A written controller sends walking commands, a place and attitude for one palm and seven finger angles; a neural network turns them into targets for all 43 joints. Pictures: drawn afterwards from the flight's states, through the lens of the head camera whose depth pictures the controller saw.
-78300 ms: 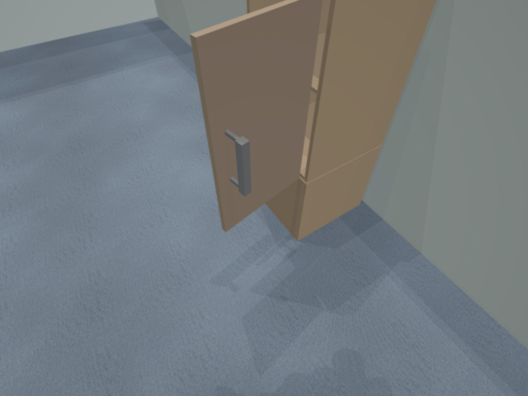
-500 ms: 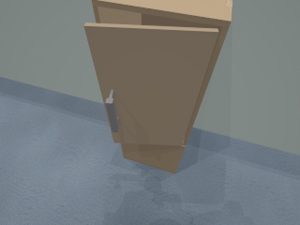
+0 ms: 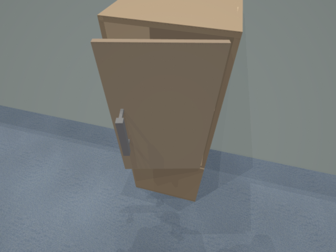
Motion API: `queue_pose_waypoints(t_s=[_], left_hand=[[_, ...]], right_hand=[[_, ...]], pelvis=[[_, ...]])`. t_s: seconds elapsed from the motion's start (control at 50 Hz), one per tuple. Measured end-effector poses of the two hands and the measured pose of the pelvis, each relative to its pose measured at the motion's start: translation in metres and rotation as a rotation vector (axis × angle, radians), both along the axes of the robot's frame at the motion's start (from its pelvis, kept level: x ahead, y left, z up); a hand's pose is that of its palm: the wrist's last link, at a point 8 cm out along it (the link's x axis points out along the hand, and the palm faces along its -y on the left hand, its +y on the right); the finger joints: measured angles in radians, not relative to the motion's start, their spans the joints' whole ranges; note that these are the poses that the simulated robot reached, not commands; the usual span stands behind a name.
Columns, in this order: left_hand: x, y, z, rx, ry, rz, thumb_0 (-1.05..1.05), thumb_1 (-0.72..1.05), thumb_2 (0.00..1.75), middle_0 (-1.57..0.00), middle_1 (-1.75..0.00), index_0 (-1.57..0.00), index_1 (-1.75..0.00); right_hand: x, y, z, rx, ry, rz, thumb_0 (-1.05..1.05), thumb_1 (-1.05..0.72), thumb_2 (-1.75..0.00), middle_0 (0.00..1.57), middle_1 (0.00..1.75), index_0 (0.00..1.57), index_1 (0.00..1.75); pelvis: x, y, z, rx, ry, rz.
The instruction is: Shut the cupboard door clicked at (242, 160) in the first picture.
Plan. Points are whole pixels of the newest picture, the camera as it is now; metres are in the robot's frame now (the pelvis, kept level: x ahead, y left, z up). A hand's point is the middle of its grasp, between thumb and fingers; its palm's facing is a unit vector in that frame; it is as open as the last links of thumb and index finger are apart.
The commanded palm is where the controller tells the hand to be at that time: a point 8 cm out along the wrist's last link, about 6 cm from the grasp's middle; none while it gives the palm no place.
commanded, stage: look again from close up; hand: left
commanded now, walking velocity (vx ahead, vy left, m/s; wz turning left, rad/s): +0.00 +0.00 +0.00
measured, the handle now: (124, 133) +0.50 +0.16 -0.05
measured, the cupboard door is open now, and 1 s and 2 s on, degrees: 15 15 15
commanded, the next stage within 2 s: shuffle to correct the standing spot in 0.34 s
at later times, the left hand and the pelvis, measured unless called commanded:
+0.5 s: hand out of the picture +0.05 +0.26 -0.15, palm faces -0.03 -0.95 -0.31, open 7.4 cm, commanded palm none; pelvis -0.01 +0.03 +0.01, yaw +0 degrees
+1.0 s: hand out of the picture -0.02 +0.14 -0.18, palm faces +0.05 -0.99 -0.13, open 7.4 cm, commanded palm none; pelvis +0.03 -0.02 +0.00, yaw +0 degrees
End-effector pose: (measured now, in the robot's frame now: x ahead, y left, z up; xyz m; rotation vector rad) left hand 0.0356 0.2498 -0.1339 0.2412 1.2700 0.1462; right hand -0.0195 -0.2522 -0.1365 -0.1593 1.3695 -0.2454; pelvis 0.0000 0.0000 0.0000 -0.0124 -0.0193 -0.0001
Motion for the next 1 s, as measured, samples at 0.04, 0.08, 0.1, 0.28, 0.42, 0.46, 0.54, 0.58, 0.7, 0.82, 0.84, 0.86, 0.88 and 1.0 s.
queue_pose_waypoints(t_s=[0.04,0.08,0.1,0.28,0.42,0.46,0.54,0.58,0.7,0.82,0.84,0.86,0.88,1.0], left_hand=[[0.012,0.011,0.003,0.019,-0.034,-0.006,0.01,0.91,0.90,-0.20,-0.30,-0.20,-0.30],[0.022,0.021,0.007,0.035,-0.069,-0.013,0.01,0.91,0.90,-0.20,-0.30,-0.20,-0.30],[0.027,0.026,0.009,0.041,-0.085,-0.016,0.01,0.91,0.90,-0.20,-0.30,-0.20,-0.30],[0.043,0.049,0.022,0.062,-0.148,-0.042,0.01,0.91,0.90,-0.20,-0.30,-0.20,-0.30],[0.027,0.055,0.020,0.056,-0.105,-0.036,0.01,0.91,0.90,-0.20,-0.30,-0.20,-0.30],[0.019,0.056,0.018,0.053,-0.084,-0.031,0.01,0.91,0.90,-0.20,-0.30,-0.20,-0.30],[0.001,0.053,0.013,0.044,-0.026,-0.012,0.01,0.91,0.90,-0.20,-0.30,-0.20,-0.30],[-0.010,0.046,0.008,0.030,0.014,-0.005,0.01,0.91,0.90,-0.20,-0.30,-0.20,-0.30],[-0.043,0.014,-0.002,-0.030,0.139,0.014,0.01,0.91,0.90,-0.20,-0.30,-0.20,-0.30],[-0.062,-0.024,-0.003,-0.069,0.212,0.049,0.01,0.91,0.90,-0.20,-0.30,-0.20,-0.30],[-0.063,-0.030,-0.004,-0.074,0.216,0.058,0.01,0.91,0.90,-0.20,-0.30,-0.20,-0.30],[-0.064,-0.035,-0.005,-0.080,0.219,0.068,0.01,0.91,0.90,-0.20,-0.30,-0.20,-0.30],[-0.065,-0.040,-0.006,-0.086,0.222,0.079,0.01,0.91,0.90,-0.20,-0.30,-0.20,-0.30],[-0.059,-0.061,-0.020,-0.134,0.237,0.121,0.01,0.91,0.90,-0.20,-0.30,-0.20,-0.30]], right_hand=[[0.015,0.001,0.001,-0.008,-0.045,0.017,0.01,-0.90,-0.90,0.20,0.30,0.20,0.30],[0.031,0.003,0.003,-0.013,-0.089,0.036,0.01,-0.90,-0.90,0.20,0.30,0.20,0.30],[0.039,0.004,0.004,-0.014,-0.110,0.047,0.01,-0.90,-0.90,0.20,0.30,0.20,0.30],[0.101,0.012,0.020,-0.028,-0.258,0.133,0.01,-0.90,-0.90,0.20,0.30,0.20,0.30],[0.116,0.008,0.030,-0.052,-0.278,0.161,0.01,-0.90,-0.90,0.20,0.30,0.20,0.30],[0.115,0.006,0.031,-0.058,-0.267,0.163,0.01,-0.90,-0.90,0.20,0.30,0.20,0.30],[0.105,0.006,0.029,-0.060,-0.225,0.152,0.01,-0.90,-0.90,0.20,0.30,0.20,0.30],[0.097,0.009,0.025,-0.048,-0.196,0.140,0.01,-0.90,-0.90,0.20,0.30,0.20,0.30],[0.063,0.019,0.009,0.008,-0.090,0.086,0.01,-0.90,-0.90,0.20,0.30,0.20,0.30],[0.033,0.012,-0.004,0.043,0.011,0.024,0.01,-0.90,-0.90,0.20,0.30,0.20,0.30],[0.030,0.010,-0.006,0.044,0.026,0.018,0.01,-0.90,-0.90,0.20,0.30,0.20,0.30],[0.028,0.008,-0.006,0.042,0.040,0.015,0.01,-0.90,-0.90,0.20,0.30,0.20,0.30],[0.027,0.006,-0.006,0.039,0.052,0.013,0.01,-0.90,-0.90,0.20,0.30,0.20,0.30],[0.046,0.002,-0.005,0.007,0.044,0.019,0.01,-0.90,-0.90,0.20,0.30,0.20,0.30]], pelvis=[[0.000,0.004,0.000,0.001,-0.005,-0.004],[0.000,0.008,0.000,0.002,-0.009,-0.007],[-0.001,0.010,0.000,0.003,-0.011,-0.008],[-0.007,0.023,0.003,0.005,-0.017,-0.011],[-0.010,0.028,0.005,0.007,-0.019,-0.007],[-0.011,0.028,0.006,0.007,-0.020,-0.005],[-0.009,0.028,0.007,0.008,-0.016,-0.005],[-0.008,0.027,0.007,0.011,-0.013,-0.007],[0.000,0.016,0.006,0.022,-0.006,-0.023],[0.010,-0.005,0.003,0.005,0.005,-0.028],[0.012,-0.008,0.002,0.000,0.007,-0.028],[0.015,-0.011,0.001,-0.004,0.010,-0.025],[0.017,-0.013,0.001,-0.007,0.012,-0.022],[0.033,-0.016,-0.004,-0.021,0.006,-0.007]])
